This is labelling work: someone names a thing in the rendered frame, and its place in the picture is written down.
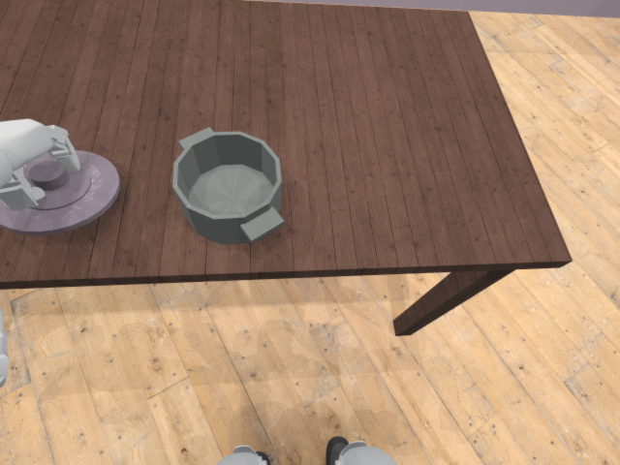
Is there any pot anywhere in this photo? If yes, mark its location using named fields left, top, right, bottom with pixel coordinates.
left=172, top=127, right=285, bottom=244

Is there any robot right foot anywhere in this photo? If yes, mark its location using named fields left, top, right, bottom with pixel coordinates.
left=325, top=436, right=349, bottom=465

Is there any lid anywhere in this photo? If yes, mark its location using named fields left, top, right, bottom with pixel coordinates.
left=0, top=150, right=120, bottom=235

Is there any table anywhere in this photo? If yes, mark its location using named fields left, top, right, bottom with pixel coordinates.
left=0, top=0, right=573, bottom=336

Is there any knob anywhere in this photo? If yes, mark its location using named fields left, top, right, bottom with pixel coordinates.
left=28, top=161, right=70, bottom=191

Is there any robot left hand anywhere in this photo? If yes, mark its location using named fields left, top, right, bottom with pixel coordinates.
left=0, top=119, right=80, bottom=211

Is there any robot right shin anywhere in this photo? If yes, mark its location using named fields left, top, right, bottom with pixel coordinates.
left=338, top=441, right=367, bottom=460

